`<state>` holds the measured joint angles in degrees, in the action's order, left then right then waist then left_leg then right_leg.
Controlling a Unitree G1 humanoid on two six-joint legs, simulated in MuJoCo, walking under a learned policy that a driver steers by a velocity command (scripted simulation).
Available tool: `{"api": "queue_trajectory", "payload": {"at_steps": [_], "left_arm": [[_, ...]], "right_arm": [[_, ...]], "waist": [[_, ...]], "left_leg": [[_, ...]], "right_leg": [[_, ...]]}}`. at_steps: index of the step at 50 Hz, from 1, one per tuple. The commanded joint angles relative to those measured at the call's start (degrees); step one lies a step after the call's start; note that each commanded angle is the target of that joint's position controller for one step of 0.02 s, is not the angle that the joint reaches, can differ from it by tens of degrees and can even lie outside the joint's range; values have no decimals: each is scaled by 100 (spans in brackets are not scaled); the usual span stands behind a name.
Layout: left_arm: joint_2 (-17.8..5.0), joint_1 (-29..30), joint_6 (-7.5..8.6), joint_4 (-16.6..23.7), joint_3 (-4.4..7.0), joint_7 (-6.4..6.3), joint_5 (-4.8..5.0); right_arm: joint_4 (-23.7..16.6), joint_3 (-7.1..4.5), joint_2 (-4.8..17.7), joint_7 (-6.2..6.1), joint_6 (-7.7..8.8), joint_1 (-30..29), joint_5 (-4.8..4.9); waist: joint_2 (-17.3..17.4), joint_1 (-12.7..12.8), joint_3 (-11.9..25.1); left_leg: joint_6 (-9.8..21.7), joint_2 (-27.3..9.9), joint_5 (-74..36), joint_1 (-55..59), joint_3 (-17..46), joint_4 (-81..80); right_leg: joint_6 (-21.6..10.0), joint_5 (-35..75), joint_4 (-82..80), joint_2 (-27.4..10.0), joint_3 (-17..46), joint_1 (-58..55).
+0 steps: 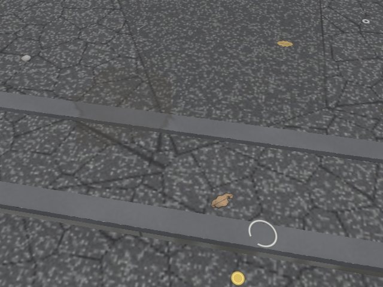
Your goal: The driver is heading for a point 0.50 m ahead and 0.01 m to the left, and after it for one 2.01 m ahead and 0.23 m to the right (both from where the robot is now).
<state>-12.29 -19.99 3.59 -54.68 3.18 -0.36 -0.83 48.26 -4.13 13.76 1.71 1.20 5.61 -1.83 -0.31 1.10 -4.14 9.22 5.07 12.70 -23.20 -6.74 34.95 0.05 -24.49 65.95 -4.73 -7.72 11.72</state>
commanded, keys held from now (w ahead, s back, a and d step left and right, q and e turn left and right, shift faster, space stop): w+q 0.16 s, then w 0.28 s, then e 0.56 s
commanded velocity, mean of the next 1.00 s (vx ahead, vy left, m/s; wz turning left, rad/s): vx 0.33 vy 0.00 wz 0.02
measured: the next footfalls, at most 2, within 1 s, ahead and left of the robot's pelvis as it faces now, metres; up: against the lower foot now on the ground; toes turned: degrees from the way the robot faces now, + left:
right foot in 0.48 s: +0.45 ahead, -0.08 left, +0.00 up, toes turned +8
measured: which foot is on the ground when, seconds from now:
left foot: down 0.00-0.48, up 0.50-1.00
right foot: up 0.00-0.46, down 0.48-1.00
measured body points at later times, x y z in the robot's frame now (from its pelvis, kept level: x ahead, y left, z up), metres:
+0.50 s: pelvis +0.29 -0.02 +0.00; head +0.32 -0.01 +0.45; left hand +0.44 +0.25 -0.10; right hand +0.30 -0.29 -0.14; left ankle +0.08 +0.04 -0.69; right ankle +0.41 -0.08 -0.72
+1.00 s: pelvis +0.40 +0.01 +0.02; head +0.42 +0.02 +0.47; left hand +0.45 +0.29 -0.11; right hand +0.54 -0.24 -0.09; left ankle +0.41 +0.13 -0.70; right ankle +0.41 -0.08 -0.72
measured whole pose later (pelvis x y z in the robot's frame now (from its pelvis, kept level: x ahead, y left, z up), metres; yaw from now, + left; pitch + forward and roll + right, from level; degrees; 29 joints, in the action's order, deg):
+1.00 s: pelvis +0.40 +0.01 +0.02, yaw -4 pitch +1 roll +0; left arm -15.4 -17.8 -1.9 -47.6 4.9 -0.8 -1.6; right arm 43.3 -0.7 12.9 -2.7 -0.6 7.9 -0.4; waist -0.8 3.0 -1.7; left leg -1.8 2.2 21.6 -21.7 2.4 41.3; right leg -2.8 -12.1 28.2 6.9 9.9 16.4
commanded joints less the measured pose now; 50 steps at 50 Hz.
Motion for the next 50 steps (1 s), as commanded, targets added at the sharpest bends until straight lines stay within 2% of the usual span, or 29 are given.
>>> {"api": "queue_trajectory", "payload": {"at_steps": [1, 2, 3, 5, 8, 13, 15, 18, 19, 21, 22, 23, 24, 25, 26, 27, 28, 29, 30, 32, 34, 38, 41, 44, 47, 49, 50], "left_arm": [[-683, 489, 280, 806, 103, 58, 64], [-678, 454, 200, 799, 110, 43, -45], [-633, 274, 80, 749, 97, 49, -155], [-571, 278, -96, 809, 87, 96, -217], [-560, 907, -185, 1073, 62, 127, -196], [-545, 1821, -161, 1371, -9, 177, -148], [-485, 2059, -137, 1446, -63, 195, -120], [-533, 2453, -71, 1628, -98, 210, -102], [-585, 2426, -53, 1665, -91, 205, -102], [-681, 1823, -12, 1524, -54, 167, -87], [-807, 1235, 18, 1327, 10, 110, -78], [-870, 312, 80, 1027, 62, 45, -98], [-1152, -577, 145, 800, 138, -37, -205], [-1854, -822, 136, 713, 301, -11, -293], [-1508, -560, 58, 695, 263, 83, 34], [-1093, 129, 52, 772, 154, 102, 97], [-683, 411, 64, 802, 40, 123, 86], [-566, 483, 78, 768, -6, 97, 83], [-544, 464, 59, 694, -21, 67, 84], [-790, 330, 60, 610, 44, 64, 66], [-1014, 302, 33, 622, 118, 64, 33], [-990, 115, -129, 674, 152, 26, -12], [-1094, -14, -252, 756, 228, -11, -22], [-1127, -88, -384, 847, 295, -52, -63], [-1142, -26, -486, 946, 347, -68, -102], [-1149, 201, -541, 1037, 374, -67, -82], [-1149, 408, -585, 1096, 383, -73, -40]], "right_arm": [[90, -269, 957, -143, -14, 1066, 113], [71, -215, 810, -174, 44, 885, 151], [32, -169, 707, -188, 106, 767, 177], [64, -156, 773, -170, 226, 935, 220], [108, -192, 966, -153, 265, 1310, 202], [240, -122, 855, -166, 280, 1906, 184], [314, -90, 817, -200, 290, 2106, 141], [379, -51, 834, -262, 293, 2275, 76], [381, -55, 895, -292, 299, 2242, 58], [333, -58, 1005, -321, 327, 1916, 53], [346, -68, 1072, -310, 342, 1859, 43], [354, -81, 1126, -288, 352, 1693, 76], [249, -21, 914, -269, 400, 1713, 135], [241, 88, 235, -259, 386, 2647, 374], [358, 34, 662, -315, 351, 2658, 136], [314, 39, 593, -317, 315, 2248, 53], [201, 66, 596, -286, 322, 1796, -35], [97, 62, 566, -240, 286, 1536, -42], [-11, 80, 549, -193, 206, 1445, -70], [-104, 109, 440, -159, 81, 1459, -57], [-160, 143, 381, -182, -3, 1435, -35], [-389, 191, 345, -274, -136, 917, -4], [-561, 200, 376, -337, -200, 503, 22], [-712, 202, 402, -402, -209, 251, 52], [-826, 221, 366, -453, -146, 250, 113], [-809, 222, 354, -484, -95, 550, 182], [-749, 226, 310, -500, -64, 813, 202]], "waist": [[-239, -304, 434], [-257, -109, 333], [-155, 30, 395], [-39, 96, 450], [127, -73, 288], [345, -459, 212], [432, -573, 221], [434, -672, 92], [453, -610, 66], [508, -226, 198], [538, 16, 489], [399, 491, 831], [108, 769, 1395], [-1496, 281, 2058], [-681, 158, 2117], [-371, -96, 1260], [-45, -66, 858], [-121, -125, 637], [-272, -202, 613], [-281, -329, 756], [-287, -393, 866], [-525, -249, 904], [-563, -92, 829], [-613, 42, 684], [-714, 90, 592], [-791, -33, 603], [-743, -204, 586]], "left_leg": [[1043, -2030, -1146, 2441, 3054, -2110], [872, -1721, -1669, 2013, 2609, -2135], [793, -1512, -1996, 1752, 2311, -2169], [789, -1313, -2450, 1574, 2108, -2202], [669, -1155, -2368, 1526, 2066, -2332], [296, -1093, -2838, 2201, 1928, -2307], [253, -1161, -3088, 2534, 1900, -2216], [286, -1388, -3454, 2985, 2023, -2075], [267, -1485, -3682, 3152, 2068, -1975], [66, -1443, -4933, 2954, 1856, -1522], [-12, -1342, -5696, 2861, 1794, -904], [-145, -1092, -5732, 2622, 1545, 149], [-286, -759, -4078, 1628, 1402, 1562], [-649, 402, 1123, -148, 882, 3962], [-620, 283, 1577, -367, 1388, 4449], [-698, -99, 1206, -653, 1269, 4558], [-731, -293, 1003, -776, 1138, 4260], [-768, -453, 884, -804, 1085, 3997], [-842, -496, 824, -649, 1006, 3878], [-963, -465, 748, -418, 902, 3619], [-1094, -455, 701, -389, 808, 3323], [-1244, -494, 471, -530, 714, 2606], [-1258, -515, 448, -604, 791, 2153], [-1202, -479, 726, -703, 908, 1824], [-1119, -341, 1084, -410, 931, 1211], [-1059, -239, 1077, 209, 942, 346], [-1046, -167, 655, 704, 842, -514]], "right_leg": [[-67, 626, 859, -167, 880, 2878], [-7, 653, 476, -275, 927, 2528], [65, 696, 256, -308, 935, 2187], [197, 720, -56, -272, 851, 2087], [337, 1283, -720, -250, 737, 2482], [256, 2281, -2018, -120, 633, 2820], [165, 2392, -2296, -22, 555, 2818], [-50, 2281, -2733, 124, 495, 2818], [-152, 2108, -2876, 163, 515, 2771], [-385, 1721, -3313, 445, 430, 1725], [-492, 1561, -3424, 693, 346, 921], [-608, 2159, -3980, 734, 294, -100], [-815, 2954, -3899, -119, 1101, -1541], [-1918, 5436, -3976, -2049, 3817, -2926], [-2079, 5907, -4396, -1955, 4532, -2474], [-1995, 5829, -4365, -1697, 3542, -1770], [-1808, 5884, -4471, -1306, 2908, -1266], [-1634, 5849, -4628, -995, 2474, -939], [-1550, 5903, -4750, -777, 2223, -647], [-1522, 6374, -4769, -644, 1974, -348], [-1552, 6517, -4752, -555, 1823, -123], [-1429, 5566, -4699, -384, 1950, 7], [-1368, 4286, -4677, -405, 2372, -13], [-1419, 3302, -4588, -504, 2898, -120], [-1357, 3522, -4349, -505, 3278, -162], [-1160, 3816, -4164, -379, 3440, -50], [-959, 3572, -4007, -181, 3417, 101]]}}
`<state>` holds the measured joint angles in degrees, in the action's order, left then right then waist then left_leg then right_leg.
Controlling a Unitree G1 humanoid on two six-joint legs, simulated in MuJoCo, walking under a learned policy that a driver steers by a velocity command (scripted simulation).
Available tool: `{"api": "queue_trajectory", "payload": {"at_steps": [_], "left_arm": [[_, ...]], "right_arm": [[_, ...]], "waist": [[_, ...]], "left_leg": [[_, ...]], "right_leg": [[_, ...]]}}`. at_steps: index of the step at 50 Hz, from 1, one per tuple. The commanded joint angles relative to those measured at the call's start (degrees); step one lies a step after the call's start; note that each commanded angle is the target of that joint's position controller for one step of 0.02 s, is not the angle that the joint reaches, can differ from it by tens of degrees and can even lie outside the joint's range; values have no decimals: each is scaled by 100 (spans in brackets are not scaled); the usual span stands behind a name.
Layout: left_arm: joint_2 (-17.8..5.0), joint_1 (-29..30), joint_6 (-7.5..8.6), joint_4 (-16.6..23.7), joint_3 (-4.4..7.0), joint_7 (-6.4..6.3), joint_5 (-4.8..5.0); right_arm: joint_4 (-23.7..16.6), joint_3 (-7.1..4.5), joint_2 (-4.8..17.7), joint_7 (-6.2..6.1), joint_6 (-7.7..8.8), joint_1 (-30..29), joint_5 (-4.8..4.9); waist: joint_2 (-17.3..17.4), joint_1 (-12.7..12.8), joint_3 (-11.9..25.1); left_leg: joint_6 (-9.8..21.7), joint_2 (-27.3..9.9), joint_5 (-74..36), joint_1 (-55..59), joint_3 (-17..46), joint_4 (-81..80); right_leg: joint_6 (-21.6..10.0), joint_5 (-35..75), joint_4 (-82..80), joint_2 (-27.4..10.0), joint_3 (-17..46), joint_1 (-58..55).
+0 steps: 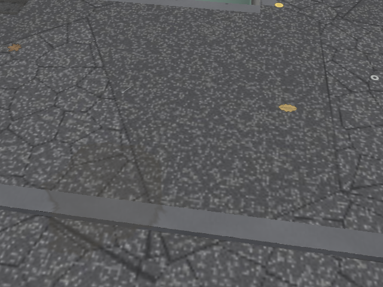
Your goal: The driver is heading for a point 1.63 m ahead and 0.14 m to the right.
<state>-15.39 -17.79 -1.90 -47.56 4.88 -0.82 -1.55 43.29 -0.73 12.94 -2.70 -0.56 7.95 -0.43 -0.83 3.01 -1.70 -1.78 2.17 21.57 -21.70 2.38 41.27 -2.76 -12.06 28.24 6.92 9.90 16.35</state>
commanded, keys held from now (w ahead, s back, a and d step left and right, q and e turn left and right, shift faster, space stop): e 0.28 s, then no key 0.50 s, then w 0.22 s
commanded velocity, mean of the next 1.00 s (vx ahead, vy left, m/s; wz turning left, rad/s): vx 0.05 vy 0.00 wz -0.28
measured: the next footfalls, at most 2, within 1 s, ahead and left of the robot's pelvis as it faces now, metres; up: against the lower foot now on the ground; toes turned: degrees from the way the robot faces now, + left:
left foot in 0.04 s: +0.06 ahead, +0.11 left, +0.00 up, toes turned -5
right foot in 0.52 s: -0.02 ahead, -0.09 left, +0.00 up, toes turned -15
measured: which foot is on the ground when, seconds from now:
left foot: up 0.00-0.02, down 0.04-0.52, up 0.54-0.86, down 0.88-1.00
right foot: down 0.00-0.04, up 0.06-0.50, down 0.52-0.90, up 0.92-1.00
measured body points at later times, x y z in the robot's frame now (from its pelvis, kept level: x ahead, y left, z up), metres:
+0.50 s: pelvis -0.02 +0.01 +0.00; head +0.01 +0.00 +0.45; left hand +0.20 +0.22 -0.11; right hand -0.01 -0.27 -0.12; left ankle +0.02 +0.11 -0.74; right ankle -0.07 -0.09 -0.73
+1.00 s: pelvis -0.03 -0.01 +0.00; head -0.03 +0.00 +0.45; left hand +0.14 +0.20 -0.13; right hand -0.11 -0.25 -0.14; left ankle -0.05 +0.12 -0.74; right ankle -0.06 -0.09 -0.70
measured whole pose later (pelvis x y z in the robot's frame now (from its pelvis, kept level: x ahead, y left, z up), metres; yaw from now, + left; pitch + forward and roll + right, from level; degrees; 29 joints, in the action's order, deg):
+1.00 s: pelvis -0.03 -0.01 +0.00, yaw -16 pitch +0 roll +0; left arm -12.9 -15.3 -0.8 -46.0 1.9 0.4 -1.7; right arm 52.0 -2.2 11.8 -0.9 0.1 24.2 -1.8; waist -0.9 -2.0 0.7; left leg 3.0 0.7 19.0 -5.4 0.1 23.9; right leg -3.5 -23.8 48.6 2.3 -1.8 21.5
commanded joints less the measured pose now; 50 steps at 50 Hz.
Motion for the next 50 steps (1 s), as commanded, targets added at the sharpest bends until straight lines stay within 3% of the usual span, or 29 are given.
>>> {"api": "queue_trajectory", "payload": {"at_steps": [1, 2, 3, 4, 5, 6, 8, 11, 15, 20, 23, 25, 26, 27, 28, 29, 30, 33, 36, 39, 40, 42, 43, 44, 45, 46, 47, 48, 50], "left_arm": [[-772, 347, -57, 452, 206, -35, 95], [-395, 129, -47, 504, 134, -27, 120], [-43, -442, -21, 640, 71, -60, 120], [-578, -346, -46, 584, 173, -79, -49], [-736, -130, -86, 532, 239, -67, -73], [-714, -50, -148, 503, 252, -32, -76], [-657, 1, -262, 541, 222, 85, -30], [-614, 295, -313, 754, 185, 174, 41], [-549, 709, -349, 991, 131, 241, 21], [-230, 762, -356, 1128, -47, 235, 92], [-265, 624, -291, 1145, -76, 170, 137], [-207, 307, -149, 993, -134, 126, 73], [-432, 284, -40, 991, -121, 96, -40], [-950, 546, 43, 1260, -93, 83, 5], [-778, 359, 95, 1157, -98, 23, 2], [-484, 736, 111, 1132, -219, 11, -19], [-303, 1060, 106, 1134, -295, -7, -29], [-328, 912, 152, 1024, -309, -81, 22], [-254, 659, 215, 844, -333, -84, 30], [-271, 517, 212, 675, -321, -95, -2], [-233, 441, 207, 603, -330, -102, 1], [-407, 397, 124, 480, -246, -105, 74], [-435, 340, 87, 453, -212, -89, 85], [-334, 544, 78, 522, -218, -50, 69], [-162, 933, 90, 734, -258, -2, 110], [-97, 1369, 146, 894, -260, 56, 89], [-106, 1524, 220, 1002, -240, 91, -2], [-233, 1418, 266, 964, -181, 112, -36], [-228, 941, 341, 759, -140, 213, -78]], "right_arm": [[-187, -143, 456, -96, 159, 816, 26], [-224, -226, 862, -156, 187, 748, -72], [-492, -294, 1402, -139, 126, 483, -40], [-519, -343, 1335, -106, 59, 568, -88], [-595, -220, 890, -87, 52, 356, -96], [-646, -160, 673, -67, 40, 21, -105], [-716, -164, 673, -88, 33, -21, -143], [-674, -254, 789, -74, 74, 506, -127], [-582, -343, 885, -59, 117, 933, -104], [-615, -390, 959, 71, 133, 762, -170], [-536, -431, 1084, 143, 59, 831, -153], [-449, -413, 1024, 169, -29, 850, -46], [-413, -356, 749, 204, -54, 1094, -59], [-659, -179, 129, 251, -88, 1275, -64], [-558, -250, 500, 164, -236, 858, -47], [-500, -289, 574, 176, -312, 873, 17], [-378, -307, 593, 196, -326, 916, 2], [-70, -351, 639, 241, -288, 1216, -109], [14, -265, 379, 228, -282, 1086, -58], [102, -247, 371, 142, -291, 998, -22], [185, -220, 319, 127, -272, 1117, -21], [384, -206, 294, 116, -177, 1396, -106], [434, -224, 390, 115, -109, 1468, -175], [489, -225, 456, 116, -35, 1708, -223], [596, -288, 735, 129, -4, 1950, -163], [740, -348, 883, 149, 37, 2313, -94], [768, -383, 959, 161, 74, 2200, -147], [747, -369, 855, 168, 116, 2023, -176], [691, -368, 808, 177, 235, 1675, -114]], "waist": [[-552, -520, 298], [459, -296, 227], [1564, 57, 458], [1222, -168, 667], [627, -89, 336], [492, 42, 56], [798, 7, 82], [841, -245, 323], [848, -450, 349], [1216, -440, 459], [1307, -427, 519], [855, -190, 467], [12, -284, 575], [-1492, -498, 565], [-1029, -8, 490], [-851, -324, 121], [-845, -458, -93], [-705, -504, 75], [-639, -385, 163], [-768, -268, 186], [-742, -275, 355], [-623, -423, 254], [-522, -436, 83], [-284, -580, -170], [528, -719, -526], [1232, -958, -776], [1479, -934, -1099], [1060, -766, -1153], [706, -468, -835]], "left_leg": [[64, 20, -846, 1166, -11, -2111], [292, -1070, -1090, 1631, 981, -2764], [923, -2676, -3266, 2088, 2510, -2545], [1620, -2949, -3672, 1530, 2677, -2478], [1661, -2508, -3325, 1139, 2101, -2483], [1461, -2028, -3076, 843, 1333, -2435], [1237, -1472, -3328, 934, 471, -2318], [1423, -1575, -3724, 1598, 303, -2152], [1490, -1802, -3399, 2188, 325, -2165], [1432, -1816, -3316, 1498, -1, -2012], [1355, -1811, -3512, 1299, 36, -1735], [946, -1589, -2979, 799, -195, -1301], [571, -1261, -1724, 219, -499, -613], [97, -519, 1072, -630, -953, 155], [42, -593, 1261, 29, -298, 791], [38, -555, 1019, 87, -180, 1065], [63, -533, 749, 104, -153, 1098], [72, -370, 297, 127, -248, 1143], [22, -341, 346, 285, -254, 395], [47, -212, 467, 548, -321, -490], [80, -190, 354, 787, -358, -887], [242, -25, -260, 1466, -638, -1704], [394, -98, -6, 1779, -492, -1653], [629, -414, 543, 2050, -43, -1786], [970, -847, 1752, 1930, 822, -2288], [1379, -1574, 2821, 1836, 2073, -3193], [1716, -2280, 2910, 1586, 2865, -3740], [1821, -2308, 2618, 1522, 2866, -3838], [1659, -1915, 1645, 1796, 2150, -3701]], "right_leg": [[-399, 1563, 19, -1069, 1565, -12], [-34, -442, 1031, -504, 834, 639], [240, -2642, 2378, 372, -380, 1613], [346, -2769, 3735, -42, -675, 1585], [374, -2359, 4396, -202, -549, 1534], [401, -1977, 4780, -273, -619, 1550], [515, -1387, 5149, -266, -755, 1656], [668, -1160, 5291, -211, -774, 1943], [750, -1197, 4062, -349, -688, 2073], [529, -1686, 2107, -456, -1075, 642], [314, -1396, 978, -404, -1334, -57], [192, 122, -878, -396, -1347, -1020], [150, 322, -1329, -1054, -389, -1649], [-402, 2481, -1311, -2813, 1429, -1643], [-1086, 2540, -1203, -2910, 1131, -567], [-1113, 2126, -1280, -2538, 745, -277], [-913, 1701, -1331, -2197, 394, -88], [-721, 2377, -1109, -1765, -88, -515], [-730, 2280, -978, -1743, -88, -834], [-788, 1968, -873, -1761, 156, -934], [-770, 1172, -978, -1741, 254, -950], [-641, -1286, -1132, -1543, 409, -427], [-566, -2331, -1189, -1465, 512, 111], [-503, -2738, -896, -1321, 451, 798], [-313, -2649, -345, -798, -210, 1615], [-150, -1834, 974, -307, -986, 1999], [-112, -1452, 1878, -467, -1236, 2244], [-80, -1439, 2508, -670, -1034, 2449], [-42, -1126, 2857, -828, -988, 2416]]}}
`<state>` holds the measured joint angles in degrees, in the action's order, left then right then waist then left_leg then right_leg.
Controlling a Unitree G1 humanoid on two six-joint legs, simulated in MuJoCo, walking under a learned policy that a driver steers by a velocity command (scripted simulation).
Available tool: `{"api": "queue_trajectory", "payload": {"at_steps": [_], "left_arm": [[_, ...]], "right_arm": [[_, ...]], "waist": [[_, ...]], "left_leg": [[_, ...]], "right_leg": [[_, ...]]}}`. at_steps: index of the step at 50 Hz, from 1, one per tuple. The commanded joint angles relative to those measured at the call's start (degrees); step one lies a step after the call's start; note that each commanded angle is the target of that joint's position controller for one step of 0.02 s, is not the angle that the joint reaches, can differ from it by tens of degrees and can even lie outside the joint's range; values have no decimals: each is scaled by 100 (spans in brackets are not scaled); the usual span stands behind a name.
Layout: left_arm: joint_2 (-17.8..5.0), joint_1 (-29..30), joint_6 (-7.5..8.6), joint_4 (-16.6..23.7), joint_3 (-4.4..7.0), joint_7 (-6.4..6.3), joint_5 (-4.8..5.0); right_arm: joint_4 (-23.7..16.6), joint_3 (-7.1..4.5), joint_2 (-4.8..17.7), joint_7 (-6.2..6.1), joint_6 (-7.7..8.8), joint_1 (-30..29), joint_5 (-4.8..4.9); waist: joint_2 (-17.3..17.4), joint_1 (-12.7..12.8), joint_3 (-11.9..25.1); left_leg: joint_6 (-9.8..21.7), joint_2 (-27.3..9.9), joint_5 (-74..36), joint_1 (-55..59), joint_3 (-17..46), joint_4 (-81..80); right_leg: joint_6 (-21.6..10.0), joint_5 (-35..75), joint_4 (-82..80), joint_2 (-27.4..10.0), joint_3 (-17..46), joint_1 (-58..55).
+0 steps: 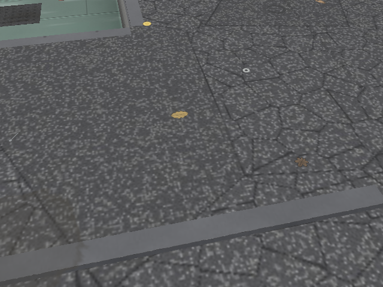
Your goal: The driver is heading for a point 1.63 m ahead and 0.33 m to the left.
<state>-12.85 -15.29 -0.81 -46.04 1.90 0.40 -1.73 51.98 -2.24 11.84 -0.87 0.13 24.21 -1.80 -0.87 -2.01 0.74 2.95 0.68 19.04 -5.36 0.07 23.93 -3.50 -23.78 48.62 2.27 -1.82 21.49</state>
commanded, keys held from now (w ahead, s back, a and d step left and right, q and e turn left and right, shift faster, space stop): w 0.48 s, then w+q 0.52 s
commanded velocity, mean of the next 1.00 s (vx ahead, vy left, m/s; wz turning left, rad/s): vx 0.45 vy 0.00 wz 0.18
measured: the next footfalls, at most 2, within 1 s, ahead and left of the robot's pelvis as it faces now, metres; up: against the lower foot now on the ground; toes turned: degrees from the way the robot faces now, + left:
right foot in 0.18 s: +0.14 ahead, -0.13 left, +0.00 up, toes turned -4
left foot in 0.68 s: +0.48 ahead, +0.03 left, +0.05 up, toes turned +8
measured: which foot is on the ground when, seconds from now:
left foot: down 0.00-0.20, up 0.22-0.66, down 0.68-1.00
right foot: up 0.00-0.16, down 0.18-0.70, up 0.72-1.00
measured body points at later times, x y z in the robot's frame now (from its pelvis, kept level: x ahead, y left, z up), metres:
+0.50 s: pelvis +0.19 -0.05 +0.00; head +0.21 -0.06 +0.45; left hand +0.11 +0.17 -0.14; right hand +0.35 -0.27 -0.11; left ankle +0.29 +0.05 -0.59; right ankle +0.10 -0.12 -0.74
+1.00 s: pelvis +0.48 +0.00 +0.05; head +0.50 +0.02 +0.50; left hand +0.61 +0.27 -0.05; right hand +0.53 -0.27 -0.07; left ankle +0.44 +0.02 -0.69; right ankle +0.60 -0.17 -0.60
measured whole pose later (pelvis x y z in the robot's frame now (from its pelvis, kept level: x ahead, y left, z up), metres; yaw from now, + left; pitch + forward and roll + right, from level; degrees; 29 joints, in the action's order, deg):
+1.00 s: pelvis +0.48 +0.00 +0.05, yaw +13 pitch +2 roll -1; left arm -13.3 -5.1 1.5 -41.3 1.4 0.8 -2.7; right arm 51.5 -3.6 13.8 -0.3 3.9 23.3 0.1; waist -1.8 -2.9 -1.0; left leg 8.8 9.2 11.2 -8.2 2.9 18.0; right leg 2.2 -9.9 60.3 -6.5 2.9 39.9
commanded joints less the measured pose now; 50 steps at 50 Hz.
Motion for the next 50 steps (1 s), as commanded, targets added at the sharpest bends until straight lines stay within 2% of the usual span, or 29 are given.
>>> {"api": "queue_trajectory", "payload": {"at_steps": [1, 4, 7, 9, 10, 11, 12, 13, 14, 15, 17, 18, 20, 24, 27, 28, 30, 32, 33, 34, 35, 36, 37, 38, 40, 41, 43, 46, 50], "left_arm": [[-423, 630, 259, 548, 149, 138, -60], [-226, 828, 263, 587, 89, 194, -45], [-251, 693, 232, 597, 104, 116, -9], [-399, -405, 274, 177, 215, 9, 25], [-645, -1102, 345, -73, 326, -49, 4], [-1265, -1924, 411, -155, 462, -122, -110], [-1526, -2122, 357, -317, 481, -110, -54], [-1149, -1503, 345, -244, 379, -92, -62], [-787, -921, 375, -132, 278, -47, -40], [-584, -724, 408, -175, 205, -5, -48], [-349, -752, 501, -353, 107, 24, -8], [-348, -1034, 546, -502, 95, 32, -6], [-319, -1294, 598, -744, 63, 28, 18], [-239, -1498, 629, -947, -42, -86, 32], [-388, -1527, 653, -1016, -34, -142, 96], [-438, -1601, 655, -1068, -23, -132, 110], [-468, -1606, 651, -1120, -27, -129, 127], [-659, -1614, 590, -1162, 35, -198, -33], [-834, -1488, 539, -1095, 104, -200, -85], [-956, -1266, 527, -960, 163, -179, 6], [-541, -1356, 563, -620, 89, -133, 154], [-328, -1304, 627, -348, 104, 0, 78], [-474, -935, 681, -188, 135, 34, -2], [-529, -547, 717, -51, 148, 29, 20], [-380, -279, 678, 184, 94, -48, -44], [-301, -308, 561, 207, 71, -34, -42], [-305, -306, 373, 273, 64, -12, -55], [-335, 199, 260, 482, 40, 32, -126], [-433, 1269, 201, 845, 29, 46, -94]], "right_arm": [[-153, -200, 838, -4, 227, -25, 38], [-33, -190, 717, 4, 333, 27, 51], [55, -249, 897, 14, 332, 113, 34], [41, -272, 994, 27, 303, -70, 72], [19, -244, 917, 54, 324, -109, 80], [-252, -130, 510, 96, 346, -360, 75], [-338, -83, 226, 128, 350, -159, 174], [-330, -121, 441, 127, 311, -464, 59], [-354, -146, 516, 186, 333, -683, 16], [-332, -125, 388, 233, 342, -685, 35], [-353, -84, 228, 295, 235, -593, -2], [-465, -57, 137, 297, 184, -751, 14], [-785, 7, 65, 254, 125, -1329, 35], [-1346, 130, 150, 284, 91, -2317, -70], [-1398, 245, -47, 313, 52, -2476, 23], [-1428, 269, -79, 299, 37, -2580, 24], [-1357, 252, -21, 229, 46, -2425, -18], [-1113, 121, 208, 169, 102, -1571, 40], [-879, 29, 377, 172, 151, -856, 133], [-678, -73, 558, 195, 216, -278, 115], [-584, -298, 1220, 165, 223, 139, -6], [-560, -412, 1593, 192, 168, -240, 93], [-603, -398, 1425, 173, 172, -753, 139], [-491, -342, 1111, 156, 204, -769, 131], [-369, -262, 717, 125, 296, -950, 126], [-304, -220, 574, 107, 353, -972, 92], [-277, -221, 595, 79, 441, -759, 134], [-292, -275, 875, 41, 485, -259, 184], [-326, -308, 949, 30, 423, 309, 213]], "waist": [[702, 76, -941], [854, 24, -763], [986, 96, -719], [582, 627, -441], [120, 918, -48], [-1160, 1204, 431], [-1809, 988, 471], [-719, 679, -339], [-173, 479, -656], [-78, 315, -667], [-299, 107, -565], [-451, 146, -581], [-265, 115, -835], [-93, 143, -911], [-165, 146, -733], [-171, 206, -718], [-334, 140, -425], [-762, -239, 205], [-854, -530, 597], [-714, -868, 892], [265, -780, 1383], [1276, -329, 1448], [551, -74, 979], [69, -43, 334], [-344, 344, -238], [-251, 481, -192], [-115, 516, -110], [83, 324, -36], [356, -103, -127]], "left_leg": [[1060, -1516, 1204, 192, 1867, -1868], [828, -1141, 113, -37, 1036, -1664], [849, -1343, -416, -426, 959, -1338], [709, -1202, -1322, -1042, 702, -313], [568, -860, -1834, -1418, 315, 883], [250, -262, -844, -2224, -258, 3060], [139, 409, 1003, -3508, 7, 4308], [243, -74, 708, -3983, 315, 5241], [308, -333, 222, -4049, 257, 5509], [331, -476, -54, -3973, 150, 5674], [296, -589, -296, -3980, -35, 6121], [282, -538, -199, -4322, -126, 6696], [251, -626, -98, -5238, -104, 7133], [98, -690, -467, -5156, -569, 5457], [186, -594, -916, -4145, -779, 3836], [296, -495, -902, -3961, -932, 3461], [570, -61, -607, -3260, -1341, 2942], [801, 373, -19, -2446, -1341, 2694], [915, 541, 159, -1747, -1152, 2270], [1053, 487, -164, -607, -699, 1479], [1586, -826, 1027, 825, 1850, 590], [2154, -1907, 470, 1432, 5259, -860], [2047, -1830, 547, 987, 4748, -937], [1859, -1707, 164, 307, 3921, -878], [1476, -1104, -1700, -560, 2523, -855], [1355, -844, -2087, -740, 2028, -816], [1236, -572, -2510, -687, 1559, -869], [1181, -556, -3081, -430, 1521, -1051], [915, -572, -3095, 215, 1689, -1165]], "right_leg": [[45, 198, 711, -364, 45, 1718], [82, 544, -173, -335, -193, 949], [-7, 356, -1043, -226, -401, -41], [-38, 924, -1792, 124, -630, -1625], [-79, 795, -2066, 30, -377, -2597], [-384, -745, -3062, -1652, 1912, -3318], [-866, -1490, -4326, -2517, 4319, -3450], [-925, -1978, -4250, -2499, 3919, -2746], [-879, -1428, -4003, -2198, 3124, -2225], [-773, -692, -4005, -1846, 2392, -1927], [-657, 78, -4071, -1472, 1603, -1601], [-800, 398, -4059, -1572, 1586, -1599], [-905, 783, -4132, -1604, 1370, -1574], [-857, 2092, -4550, -1236, 659, -1332], [-786, 3719, -4722, -1326, 53, -1599], [-762, 4377, -4731, -1421, -73, -1911], [-612, 6886, -4107, -1448, -475, -2512], [-438, 8808, -2597, -1634, -673, -3114], [-369, 8836, -1518, -1672, -714, -3170], [-269, 7807, -238, -1506, -828, -2506], [-50, 4706, 1959, -898, -839, -757], [146, 176, 3727, 304, -57, 1184], [39, 704, 4158, -172, 737, 1696], [14, 805, 4219, -287, 546, 1842], [72, 910, 3707, -592, 499, 1662], [107, 881, 3428, -650, 551, 1457], [255, 819, 2618, -770, 480, 1360], [504, 1060, 1823, -787, 279, 1679], [699, 1754, 644, -701, 194, 2276]]}}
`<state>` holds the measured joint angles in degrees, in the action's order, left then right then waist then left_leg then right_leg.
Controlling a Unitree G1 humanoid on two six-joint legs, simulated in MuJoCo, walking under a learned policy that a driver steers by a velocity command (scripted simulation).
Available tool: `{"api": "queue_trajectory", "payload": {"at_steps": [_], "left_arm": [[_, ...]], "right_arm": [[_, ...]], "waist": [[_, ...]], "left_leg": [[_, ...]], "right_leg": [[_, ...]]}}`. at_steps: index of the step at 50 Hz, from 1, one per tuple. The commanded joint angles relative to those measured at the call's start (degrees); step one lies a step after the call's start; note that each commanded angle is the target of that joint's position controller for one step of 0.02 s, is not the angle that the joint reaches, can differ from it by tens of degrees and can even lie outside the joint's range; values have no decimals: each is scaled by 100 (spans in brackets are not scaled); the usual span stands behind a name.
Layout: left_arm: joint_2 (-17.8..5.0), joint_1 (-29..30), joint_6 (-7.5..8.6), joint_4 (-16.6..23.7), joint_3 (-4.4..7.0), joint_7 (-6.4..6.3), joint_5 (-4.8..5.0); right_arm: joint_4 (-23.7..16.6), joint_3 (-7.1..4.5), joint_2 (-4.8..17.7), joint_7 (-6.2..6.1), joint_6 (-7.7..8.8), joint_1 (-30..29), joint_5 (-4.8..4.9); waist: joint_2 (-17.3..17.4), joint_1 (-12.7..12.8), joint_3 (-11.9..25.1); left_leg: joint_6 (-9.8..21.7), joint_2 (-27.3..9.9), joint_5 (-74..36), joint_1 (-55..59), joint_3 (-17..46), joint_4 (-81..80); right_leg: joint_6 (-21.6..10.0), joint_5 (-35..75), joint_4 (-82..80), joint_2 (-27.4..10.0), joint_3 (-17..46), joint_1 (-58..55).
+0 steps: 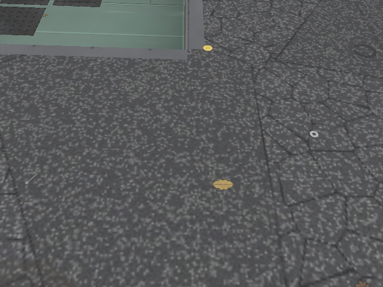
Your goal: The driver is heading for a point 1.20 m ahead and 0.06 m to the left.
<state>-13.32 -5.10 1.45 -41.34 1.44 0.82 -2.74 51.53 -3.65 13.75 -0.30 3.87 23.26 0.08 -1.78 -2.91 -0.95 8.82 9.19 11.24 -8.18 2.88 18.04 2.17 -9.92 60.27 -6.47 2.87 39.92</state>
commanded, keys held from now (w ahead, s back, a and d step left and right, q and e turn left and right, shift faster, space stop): q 0.22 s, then no key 0.48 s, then w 0.30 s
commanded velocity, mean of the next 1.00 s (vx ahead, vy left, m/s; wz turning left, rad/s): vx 0.18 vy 0.00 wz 0.25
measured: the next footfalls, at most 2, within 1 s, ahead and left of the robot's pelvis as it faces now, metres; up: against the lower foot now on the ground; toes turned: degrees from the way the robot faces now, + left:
right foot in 0.26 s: +0.32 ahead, -0.09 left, +0.00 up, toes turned +12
left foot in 0.66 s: +0.19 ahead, +0.07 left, +0.00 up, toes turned +12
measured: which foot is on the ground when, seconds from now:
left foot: down 0.00-0.26, up 0.28-0.64, down 0.66-0.98, up 1.00-1.00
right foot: up 0.00-0.24, down 0.26-0.70, up 0.72-0.96, down 0.98-1.00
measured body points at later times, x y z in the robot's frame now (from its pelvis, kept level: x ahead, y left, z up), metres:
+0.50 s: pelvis +0.18 -0.05 -0.01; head +0.21 -0.06 +0.44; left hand +0.23 +0.23 -0.11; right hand +0.35 -0.28 -0.14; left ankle +0.13 +0.08 -0.68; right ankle +0.28 -0.10 -0.74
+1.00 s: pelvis +0.23 -0.05 -0.01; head +0.24 -0.06 +0.44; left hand +0.25 +0.23 -0.12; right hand +0.32 -0.30 -0.15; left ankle +0.15 +0.06 -0.74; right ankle +0.25 -0.13 -0.75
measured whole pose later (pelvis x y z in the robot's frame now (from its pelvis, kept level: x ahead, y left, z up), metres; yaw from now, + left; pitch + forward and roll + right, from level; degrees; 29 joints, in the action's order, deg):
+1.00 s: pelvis +0.23 -0.05 -0.01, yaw +15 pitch +0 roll +0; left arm -14.3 -16.4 2.6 -47.3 2.6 0.4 -1.4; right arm 52.1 -2.7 14.4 -0.6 1.7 20.9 -0.6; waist 1.1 -0.7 1.0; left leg 2.7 0.9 19.7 -8.1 2.7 28.1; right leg -3.7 -14.4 25.9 1.7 -3.1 11.6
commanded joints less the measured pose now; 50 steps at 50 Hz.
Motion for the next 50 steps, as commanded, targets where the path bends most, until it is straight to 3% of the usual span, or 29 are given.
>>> {"api": "queue_trajectory", "payload": {"at_steps": [1, 4, 8, 11, 12, 13, 14, 15, 16, 17, 19, 21, 24, 27, 29, 31, 32, 33, 34, 35, 36, 37, 38, 39, 42, 45, 48, 49, 50], "left_arm": [[-397, 421, -25, 436, 69, -2, 20], [-354, 814, 5, 592, 15, -23, 71], [-454, 1019, 105, 719, -26, -62, 162], [-838, -278, 231, 367, 89, -184, 187], [-979, -1111, 335, 171, 139, -257, 139], [-1295, -1622, 370, 164, 180, -324, 44], [-1305, -1540, 279, 313, 164, -259, 72], [-1189, -1182, 207, 392, 229, -223, 218], [-618, -623, 166, 584, 114, -228, 266], [-231, -342, 134, 577, -31, -237, 249], [-392, -483, 144, 369, -21, -236, 178], [-546, -628, 184, 210, 23, -207, 137], [-571, -552, 171, 161, 22, -178, 110], [-687, -690, 42, 79, 72, -159, 114], [-808, -874, -76, -4, 128, -140, 116], [-856, -956, -185, -67, 155, -149, 169], [-817, -1038, -219, -112, 149, -169, 195], [-734, -1152, -222, -153, 140, -175, 191], [-466, -1230, -194, -76, 76, -146, 212], [-284, -1111, -167, -59, 43, -139, 310], [-331, -1026, -171, -177, 44, -110, 216], [-379, -1014, -154, -192, 83, -64, 170], [-516, -1083, -145, -233, 133, -29, 137], [-627, -1083, -138, -229, 181, 1, 84], [-500, -875, -28, -204, 168, 33, 76], [-412, -689, 72, -133, 154, 25, 127], [-343, -1554, 151, -490, 188, -30, 149], [-578, -2154, 202, -658, 259, -88, 137], [-1251, -2700, 224, -739, 416, -127, 113]], "right_arm": [[-288, -174, 775, -34, 31, 481, 24], [-298, -195, 825, -76, -38, 685, 8], [-379, -212, 832, -143, -164, 760, -90], [-680, -272, 1043, -150, -116, 29, -83], [-804, -265, 1035, -94, -46, -267, 2], [-1024, -138, 525, -78, -18, -29, 123], [-945, -158, 447, -166, -85, 1015, 136], [-727, -193, 784, -207, -203, 1397, 3], [-614, -204, 916, -171, -329, 948, -138], [-717, -193, 863, -99, -394, 352, -212], [-756, -131, 614, 30, -536, 142, -203], [-750, -91, 485, 62, -619, 208, -158], [-754, -30, 447, 46, -689, 20, -168], [-808, 73, 405, 46, -761, -445, -173], [-800, 98, 458, 32, -751, -569, -145], [-690, 138, 395, 2, -678, -402, -131], [-641, 153, 387, -18, -618, -341, -142], [-676, 168, 476, -49, -543, -410, -179], [-760, 169, 688, -99, -461, -411, -271], [-773, 173, 755, -110, -427, -864, -168], [-746, 247, 474, -101, -360, -1102, -152], [-647, 188, 620, -95, -329, -991, -122], [-590, 100, 843, -95, -339, -909, -129], [-568, 81, 868, -105, -335, -835, -114], [-388, 47, 780, -83, -243, -366, -138], [-256, -41, 878, -71, -154, -216, -121], [-284, -75, 807, -44, -136, -594, -40], [-366, -13, 563, -43, -95, -780, -76], [-622, 123, 65, 14, -42, -1026, -20]], "waist": [[464, -68, -8], [562, -193, 42], [765, -270, 149], [841, 406, 507], [662, 855, 827], [-366, 821, 1667], [-1054, 208, 2207], [-957, 88, 2467], [-228, 61, 1806], [55, 81, 1049], [-209, 34, 564], [-384, -36, 629], [-526, -69, 649], [-778, 145, 438], [-786, 245, 308], [-595, 152, 194], [-493, 118, 93], [-250, 139, -34], [428, 229, 117], [1224, 406, -250], [1017, 426, -295], [1218, 406, -251], [1362, 373, -353], [1349, 331, -453], [882, 111, -570], [852, 44, -397], [621, 551, -213], [183, 827, -19], [-1186, 1038, 76]], "left_leg": [[261, -1415, -2764, 643, 1388, -456], [44, -1304, -4256, 906, 1234, 96], [-166, -1207, -4803, 1041, 1439, 683], [-544, -1005, -4968, 506, 1691, 1709], [-640, -817, -4207, 43, 1588, 2660], [-728, -322, -227, -808, 931, 4366], [-721, 282, 3045, -1569, 536, 5584], [-752, 1, 2476, -1819, 638, 6273], [-831, -243, 1957, -1933, 531, 6285], [-886, -355, 1733, -1934, 471, 5833], [-967, -446, 1418, -1583, 412, 5219], [-966, -353, 1237, -1233, 311, 4905], [-948, -446, 1262, -1094, 175, 3990], [-863, -610, 1319, -812, -116, 2891], [-795, -589, 1348, -617, -274, 2319], [-629, -576, 884, -86, -393, 1372], [-498, -590, 609, 246, -330, 776], [-366, -848, 453, 403, 86, 261], [-176, -1813, 1012, 511, 1259, -341], [146, -2459, 1564, -924, 2021, -802], [64, -2222, 2344, -1434, 1716, -936], [-33, -1986, 2823, -1389, 1615, -980], [12, -1999, 2953, -1197, 1645, -1108], [123, -2102, 2907, -931, 1743, -1167], [428, -2235, 1992, 208, 1808, -978], [501, -2196, 1452, 494, 1642, -767], [179, -1758, 1087, -832, 1033, -119], [-34, -1457, 1173, -1661, 642, 649], [-344, -684, 1512, -2932, -246, 2252]], "right_leg": [[146, 494, -812, 239, -280, 487], [108, 652, -1501, 522, -366, 298], [-108, 682, -2366, 921, -378, -342], [-434, 957, -3377, 1061, -174, -2309], [-602, 2008, -3839, 578, 90, -3466], [-962, 4683, -3176, -1016, 1202, -4880], [-1702, 7798, -2753, -2260, 2664, -5430], [-2172, 6360, -3146, -2264, 3175, -5005], [-2071, 4275, -3587, -1765, 2618, -4164], [-1736, 3152, -3948, -1199, 1871, -3353], [-1438, 2852, -4297, -688, 1023, -2628], [-1385, 3004, -4350, -511, 664, -2365], [-1369, 1841, -4522, -437, 510, -2241], [-1342, -369, -4849, -369, 669, -2048], [-1352, -1018, -4877, -426, 859, -2009], [-1219, -1432, -4803, -419, 903, -1768], [-1032, -1682, -4766, -360, 892, -1533], [-743, -1756, -4671, -272, 843, -1336], [-465, -1603, -3962, 11, 512, -1224], [-289, -977, -3621, 692, -238, -1801], [-328, -601, -3222, 607, -136, -2593], [-363, -583, -2926, 815, -339, -2589], [-395, -728, -2484, 913, -486, -2274], [-449, -931, -2190, 865, -502, -1907], [-531, -1388, -2076, 679, -437, -968], [-562, -1446, -2632, 689, -523, -1302], [-659, -546, -3927, 882, -646, -3599], [-721, -890, -4154, 361, 31, -4650], [-1146, -2575, -4995, -907, 2113, -5356]]}}
Keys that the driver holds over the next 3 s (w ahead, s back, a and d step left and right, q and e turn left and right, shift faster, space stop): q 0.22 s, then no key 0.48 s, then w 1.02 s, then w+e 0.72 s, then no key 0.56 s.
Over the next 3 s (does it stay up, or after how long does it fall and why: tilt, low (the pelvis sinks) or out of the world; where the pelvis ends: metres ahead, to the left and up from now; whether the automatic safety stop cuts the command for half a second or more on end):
stays up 1.10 0.11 -0.01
